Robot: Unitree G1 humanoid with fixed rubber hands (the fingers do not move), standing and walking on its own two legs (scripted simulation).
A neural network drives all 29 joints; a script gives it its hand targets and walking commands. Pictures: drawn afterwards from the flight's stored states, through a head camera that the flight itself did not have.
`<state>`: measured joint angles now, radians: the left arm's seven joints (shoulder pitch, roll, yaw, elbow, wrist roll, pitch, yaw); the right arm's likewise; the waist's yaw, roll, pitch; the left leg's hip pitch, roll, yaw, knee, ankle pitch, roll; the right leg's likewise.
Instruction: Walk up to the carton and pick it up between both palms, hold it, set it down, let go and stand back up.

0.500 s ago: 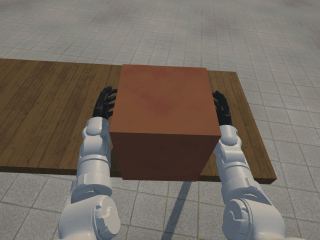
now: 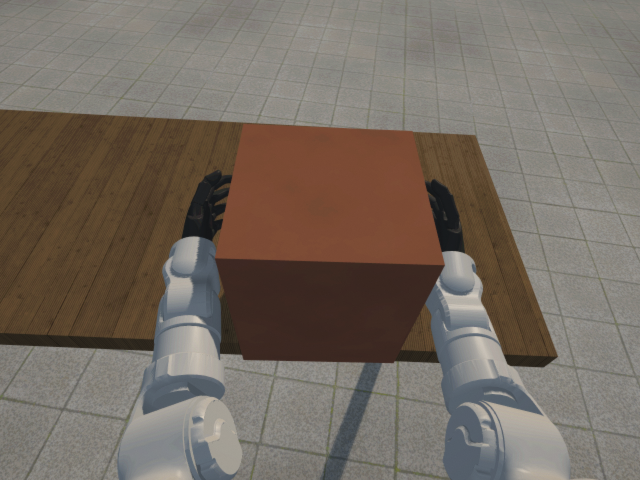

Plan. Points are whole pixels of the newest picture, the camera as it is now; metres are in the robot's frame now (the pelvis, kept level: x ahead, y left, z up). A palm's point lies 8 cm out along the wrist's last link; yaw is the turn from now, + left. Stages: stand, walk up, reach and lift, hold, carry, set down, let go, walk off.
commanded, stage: set down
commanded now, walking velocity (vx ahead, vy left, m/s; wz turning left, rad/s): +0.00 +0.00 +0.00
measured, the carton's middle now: (323, 251) +0.40 +0.02 +0.04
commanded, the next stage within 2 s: none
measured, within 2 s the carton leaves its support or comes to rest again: neither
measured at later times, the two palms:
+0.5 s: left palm (194, 230) +0.40 +0.19 +0.07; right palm (442, 237) +0.40 -0.14 +0.07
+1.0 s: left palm (157, 175) +0.40 +0.21 +0.17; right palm (491, 186) +0.41 -0.17 +0.17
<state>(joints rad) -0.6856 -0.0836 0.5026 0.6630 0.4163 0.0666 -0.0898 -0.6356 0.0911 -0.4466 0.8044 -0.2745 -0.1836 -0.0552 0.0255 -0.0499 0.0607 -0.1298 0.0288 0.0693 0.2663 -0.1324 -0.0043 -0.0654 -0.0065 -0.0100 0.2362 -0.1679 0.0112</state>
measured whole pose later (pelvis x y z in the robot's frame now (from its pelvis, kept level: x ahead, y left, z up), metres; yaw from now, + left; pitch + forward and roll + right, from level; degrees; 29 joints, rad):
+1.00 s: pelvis -0.03 -0.01 -0.01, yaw +0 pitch +6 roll -1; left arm -0.97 0.34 0.02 0.96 -0.23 0.26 0.04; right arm -0.96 -0.29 0.09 0.99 0.42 0.20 -0.13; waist 0.01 -0.02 -0.12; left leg -0.36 0.06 0.06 0.39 -0.13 -0.01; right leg -0.30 0.02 -0.02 0.36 -0.17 0.00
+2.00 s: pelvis -0.03 +0.00 +0.00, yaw +0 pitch -3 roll +0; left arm -0.51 0.27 0.17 0.29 -0.13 0.56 0.00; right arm -0.47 -0.23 -0.01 0.42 0.33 0.32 -0.15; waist -0.01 -0.03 0.00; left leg -0.15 0.04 0.07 0.33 -0.13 -0.01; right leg -0.09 0.00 -0.01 0.32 -0.17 0.00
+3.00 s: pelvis +0.00 -0.01 +0.00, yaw +0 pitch -3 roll +0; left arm 0.32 0.27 0.00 0.05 -0.20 0.02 -0.02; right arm 0.39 -0.13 0.00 0.00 0.16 -0.03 -0.08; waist 0.06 -0.01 0.05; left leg -0.09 0.04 0.07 0.30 -0.16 -0.02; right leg -0.03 0.00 0.00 0.28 -0.20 -0.01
